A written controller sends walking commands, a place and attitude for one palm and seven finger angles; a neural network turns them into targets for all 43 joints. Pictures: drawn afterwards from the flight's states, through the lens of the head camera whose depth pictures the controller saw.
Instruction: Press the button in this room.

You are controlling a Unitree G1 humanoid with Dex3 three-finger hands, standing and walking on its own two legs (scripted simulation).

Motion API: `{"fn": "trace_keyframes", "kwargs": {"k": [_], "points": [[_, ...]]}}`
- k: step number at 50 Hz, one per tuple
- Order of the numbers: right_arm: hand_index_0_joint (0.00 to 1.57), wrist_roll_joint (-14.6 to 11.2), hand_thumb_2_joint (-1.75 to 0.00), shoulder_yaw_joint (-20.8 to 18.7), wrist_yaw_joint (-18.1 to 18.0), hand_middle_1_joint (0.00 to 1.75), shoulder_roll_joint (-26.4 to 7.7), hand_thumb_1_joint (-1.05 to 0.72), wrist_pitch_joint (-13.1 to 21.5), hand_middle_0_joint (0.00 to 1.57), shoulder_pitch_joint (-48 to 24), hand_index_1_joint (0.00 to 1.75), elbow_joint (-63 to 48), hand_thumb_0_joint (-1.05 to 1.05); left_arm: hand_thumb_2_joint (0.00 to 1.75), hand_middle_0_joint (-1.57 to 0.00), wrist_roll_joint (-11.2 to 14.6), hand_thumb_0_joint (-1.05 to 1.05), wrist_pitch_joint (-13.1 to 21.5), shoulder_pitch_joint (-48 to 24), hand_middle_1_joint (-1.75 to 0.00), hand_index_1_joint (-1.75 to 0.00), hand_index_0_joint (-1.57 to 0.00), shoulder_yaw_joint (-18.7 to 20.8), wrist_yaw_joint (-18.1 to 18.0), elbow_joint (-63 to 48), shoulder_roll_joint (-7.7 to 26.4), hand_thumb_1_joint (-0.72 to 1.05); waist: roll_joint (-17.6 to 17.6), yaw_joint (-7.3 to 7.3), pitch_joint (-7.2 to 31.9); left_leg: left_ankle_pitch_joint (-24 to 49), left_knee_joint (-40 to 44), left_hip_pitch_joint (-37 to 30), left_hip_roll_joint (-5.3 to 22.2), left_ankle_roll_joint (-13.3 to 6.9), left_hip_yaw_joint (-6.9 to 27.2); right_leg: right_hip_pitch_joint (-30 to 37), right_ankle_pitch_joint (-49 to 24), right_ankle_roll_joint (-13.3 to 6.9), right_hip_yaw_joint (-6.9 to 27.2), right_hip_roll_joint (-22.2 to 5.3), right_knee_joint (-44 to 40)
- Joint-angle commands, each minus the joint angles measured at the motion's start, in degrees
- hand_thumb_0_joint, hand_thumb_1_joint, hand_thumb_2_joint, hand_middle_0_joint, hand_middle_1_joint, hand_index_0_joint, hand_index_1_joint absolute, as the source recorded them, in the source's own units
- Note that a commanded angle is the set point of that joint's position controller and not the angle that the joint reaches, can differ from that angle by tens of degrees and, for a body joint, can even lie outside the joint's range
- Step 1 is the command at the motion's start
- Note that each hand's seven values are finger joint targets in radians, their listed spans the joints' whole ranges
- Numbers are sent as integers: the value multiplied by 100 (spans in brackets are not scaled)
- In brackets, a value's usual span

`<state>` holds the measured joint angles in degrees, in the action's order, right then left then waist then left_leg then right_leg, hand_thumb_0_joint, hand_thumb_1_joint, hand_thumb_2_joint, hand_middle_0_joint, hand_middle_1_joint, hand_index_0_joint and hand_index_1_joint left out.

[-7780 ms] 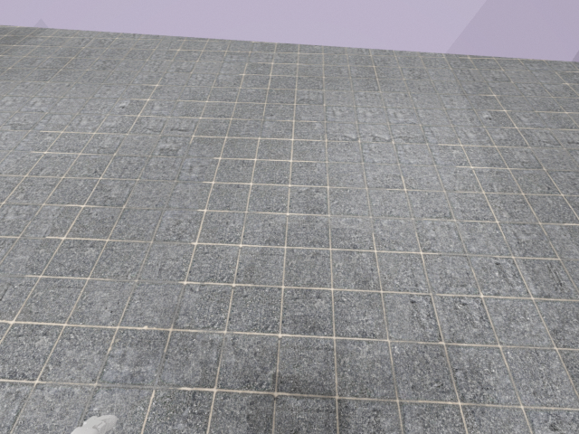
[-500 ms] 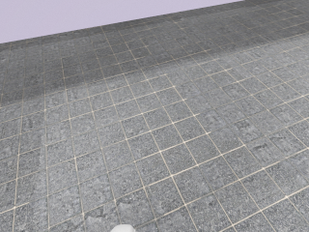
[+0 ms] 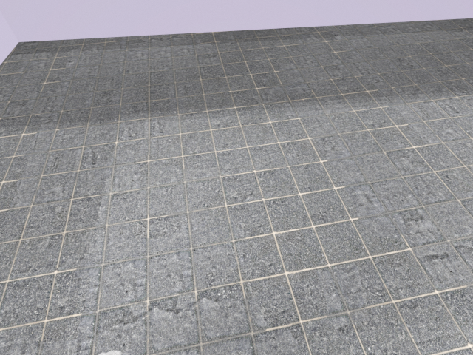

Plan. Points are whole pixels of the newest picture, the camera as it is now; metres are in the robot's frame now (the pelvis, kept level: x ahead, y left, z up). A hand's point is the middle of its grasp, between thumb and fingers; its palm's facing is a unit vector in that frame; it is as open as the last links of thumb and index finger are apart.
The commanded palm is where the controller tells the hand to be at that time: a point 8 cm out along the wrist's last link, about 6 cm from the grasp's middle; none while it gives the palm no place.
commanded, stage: turn or walk to find it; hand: left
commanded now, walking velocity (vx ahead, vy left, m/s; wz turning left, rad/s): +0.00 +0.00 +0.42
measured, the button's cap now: out of the picture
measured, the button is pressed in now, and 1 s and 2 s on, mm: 0 0 0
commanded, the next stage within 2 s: none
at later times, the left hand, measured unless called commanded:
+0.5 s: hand out of the picture -0.05 +0.20 -0.17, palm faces +0.30 -0.92 -0.24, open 7.3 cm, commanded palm none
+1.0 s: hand out of the picture -0.04 +0.21 -0.15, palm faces +0.44 -0.86 -0.27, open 7.4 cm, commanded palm none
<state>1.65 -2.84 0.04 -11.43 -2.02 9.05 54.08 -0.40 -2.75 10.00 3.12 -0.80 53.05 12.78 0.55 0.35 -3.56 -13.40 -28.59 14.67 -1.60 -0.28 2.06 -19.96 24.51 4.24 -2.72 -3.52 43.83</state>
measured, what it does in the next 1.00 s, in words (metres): steps on the spot, turning left: right foot, then left foot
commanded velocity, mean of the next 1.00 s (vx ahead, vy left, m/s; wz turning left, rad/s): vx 0.00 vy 0.00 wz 0.42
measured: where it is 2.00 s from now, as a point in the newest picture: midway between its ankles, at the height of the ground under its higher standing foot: outside the picture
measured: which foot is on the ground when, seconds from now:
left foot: down 0.00-0.06, up 0.08-0.50, down 0.52-1.00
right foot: up 0.00-0.02, down 0.04-0.52, up 0.54-0.98, down 1.00-1.00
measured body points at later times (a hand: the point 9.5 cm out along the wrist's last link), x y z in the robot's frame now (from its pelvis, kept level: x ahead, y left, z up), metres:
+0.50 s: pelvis -0.03 -0.01 +0.00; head +0.00 +0.01 +0.44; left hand -0.06 +0.24 -0.15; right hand +0.09 -0.24 -0.15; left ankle -0.07 +0.11 -0.72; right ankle +0.01 -0.12 -0.74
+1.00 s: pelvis -0.05 -0.02 +0.00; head -0.03 -0.03 +0.45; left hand -0.06 +0.25 -0.13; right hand +0.10 -0.22 -0.16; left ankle -0.06 +0.11 -0.74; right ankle -0.01 -0.12 -0.74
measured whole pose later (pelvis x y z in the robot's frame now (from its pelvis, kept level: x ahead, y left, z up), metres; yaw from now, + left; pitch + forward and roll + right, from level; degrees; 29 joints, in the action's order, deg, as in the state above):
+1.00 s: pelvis -0.05 -0.02 +0.00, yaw +26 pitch +0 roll +1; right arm 1.5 -3.7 0.0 -11.5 -2.5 12.8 55.3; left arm -0.3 -2.0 8.6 2.7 -1.0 52.4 11.5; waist 1.1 1.7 -2.5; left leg -11.7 -29.6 17.6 -3.4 -0.5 3.5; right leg -15.1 18.4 3.2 -2.7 -2.3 33.3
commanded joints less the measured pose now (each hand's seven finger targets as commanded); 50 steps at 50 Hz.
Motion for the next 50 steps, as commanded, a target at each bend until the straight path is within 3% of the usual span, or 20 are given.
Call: {"fn": "trace_keyframes", "kwargs": {"k": [1, 2, 3, 4, 6, 7, 9, 21, 24, 25, 26, 27, 29, 31, 33, 42, 46, 48, 49, 50], "points": [[20, -76, -90, -313, -24, 30, -1057, -90, 63, 20, -3, 30, -413, 0, 90, -20, -22, 0, 248, 718, -30, -30, -20, 122, -58, -248, 595, 90, 514, -230, 635, 1507, 65, 393, 1002, -507, 1247, 1347, -1303, -77, 3, 4, -1965], [20, -120, -90, -270, 5, 30, -752, -90, 71, 20, 101, 30, -489, 0, 90, -20, -97, 0, 314, 874, -30, -30, -20, 189, -95, -249, 959, 90, -608, -290, 766, 251, -805, 1207, 446, -142, 671, 2033, -1400, -351, 939, -979, -2544], [20, -106, -90, -226, 22, 30, -495, -90, 65, 20, 11, 30, -653, 0, 90, -20, -149, 0, 324, 854, -30, -30, -20, 270, -110, -307, 1379, 90, -1776, -337, 523, -1839, -2067, 1890, -236, 168, -6, 1870, -1986, -1013, 2119, -2248, -2807], [20, -37, -90, -317, -1, 30, -820, -90, -44, 20, 71, 30, -556, 0, 90, -20, -71, 0, 338, 736, -30, -30, -20, 279, -116, -387, 1297, 90, -1834, -348, 503, -1945, -3039, 1661, 28, 134, 403, 1063, -1497, -1232, 2159, -2366, -3030], [20, -34, -90, -351, 61, 30, -787, -90, -113, 20, 146, 30, -351, 0, 90, -20, -63, 0, 294, 92, -30, -30, -20, 197, -127, -529, 958, 90, -863, -17, -9, -1278, -4000, 1708, 200, 147, 369, 482, -974, -1132, 1476, -1866, -3033], [20, -19, -90, -330, 94, 30, -704, -90, -132, 20, 330, 30, -213, 0, 90, -20, -67, 0, 315, -133, -30, -30, -20, 143, -118, -571, 804, 90, -732, 103, -37, -907, -4157, 1670, 259, 213, 241, 518, -1213, -1007, 882, -1579, -2898], [20, -21, -90, -297, 106, 30, -655, -90, -137, 20, 495, 30, -116, 0, 90, -20, -67, 0, 361, -29, -30, -30, -20, 109, -120, -542, 689, 90, -931, 73, 110, -654, -4190, 1677, 290, 330, 94, 803, -1786, -970, 442, -1419, -2776], [20, -125, -90, -109, 66, 30, -445, -90, -30, 20, -97, 30, -175, 0, 90, -20, -143, 0, 282, 731, -30, -30, -20, 231, -106, 0, 1065, 90, -1205, -372, 451, -1382, -1548, 838, 361, 333, -639, 1551, -3356, -1244, 2, -1825, -2154], [20, -106, -90, -114, 43, 30, -509, -90, 45, 20, 407, 30, -69, 0, 90, -20, -96, 0, 234, 494, -30, -30, -20, 262, -93, 14, 1068, 90, -985, -34, 597, -366, -107, -96, 353, 236, -793, 1136, -2935, -862, -413, -1691, -1547], [20, -95, -90, -156, 53, 30, -733, -90, 107, 20, 599, 30, -34, 0, 90, -20, -43, 0, 195, 524, -30, -30, -20, 243, -77, -20, 932, 90, -364, 87, 736, 369, 627, -834, 583, 127, -486, 592, -2399, -561, -631, -1458, -874], [20, -57, -90, -278, 41, 30, -1272, -90, 141, 20, 717, 30, -85, 0, 90, -20, -5, 0, 151, 544, -30, -30, -20, 182, -42, -180, 599, 90, 1270, 152, 713, 1539, 1009, -1435, 1822, -341, 1231, -729, -319, -133, -911, -696, 251], [20, -50, -90, -343, 6, 30, -1601, -90, 98, 20, 932, 30, -55, 0, 90, -20, -55, 0, 112, 258, -30, -30, -20, 86, -36, -396, 418, 90, 1709, 295, 583, 2507, 1128, -1165, 2549, -927, 1750, -1152, 1230, -31, -574, -407, 1139], [20, -36, -90, -284, -112, 30, -1332, -90, 105, 20, 644, 30, -15, 0, 90, -20, -64, 0, 15, -150, -30, -30, -20, 134, -65, -293, 527, 90, 1440, 260, 285, 1773, 1204, -594, 2121, -896, 1511, -1244, 677, -59, 77, -396, 1932], [20, -49, -90, -182, -125, 30, -1094, -90, 155, 20, 169, 30, -156, 0, 90, -20, -71, 0, 59, 112, -30, -30, -20, 165, 17, -94, 538, 90, 878, -10, 236, 1779, 1167, -550, 1705, -767, 991, -1188, -48, -24, 104, -375, 2097], [20, -68, -90, -173, -123, 30, -1063, -90, 196, 20, 202, 30, -176, 0, 90, -20, -66, 0, 69, 210, -30, -30, -20, 142, 19, -26, 541, 90, 670, -5, 377, 2164, 1110, -702, 1538, -786, 837, -1076, -217, 41, 119, -329, 1998], [20, -26, -90, -288, -85, 30, -1112, -90, 121, 20, 466, 30, -192, 0, 90, -20, -34, 0, 86, -159, -30, -30, -20, 88, -33, -327, 411, 90, 766, 183, 451, 1814, 1007, -770, 1542, -1002, 1460, -709, 137, 59, 143, -83, 696], [20, -13, -90, -329, -61, 30, -1121, -90, 83, 20, 354, 30, -260, 0, 90, -20, -8, 0, 140, 65, -30, -30, -20, 79, -52, -345, 383, 90, 835, 85, 534, 1932, 797, -372, 1361, -919, 1688, 69, -89, -48, 35, 150, -428], [20, -45, -90, -330, -48, 30, -1081, -90, 68, 20, 214, 30, -314, 0, 90, -20, 2, 0, 202, 488, -30, -30, -20, 99, -70, -256, 426, 90, 677, -156, 708, 1617, 447, 66, 1111, -681, 1560, 947, -961, -82, -26, 155, -1672], [20, -89, -90, -316, -25, 30, -904, -90, 73, 20, 251, 30, -346, 0, 90, -20, -21, 0, 249, 618, -30, -30, -20, 133, -96, -224, 615, 90, 230, -201, 740, 988, 109, 640, 813, -411, 1379, 1643, -1299, -166, 235, -147, -2308], [20, -129, -90, -262, 11, 30, -561, -90, 74, 20, 326, 30, -441, 0, 90, -20, -106, 0, 294, 702, -30, -30, -20, 234, -144, -241, 1048, 90, -1014, -235, 699, -427, -890, 1749, 126, -22, 611, 2216, -1034, -603, 1521, -1409, -2742]]}}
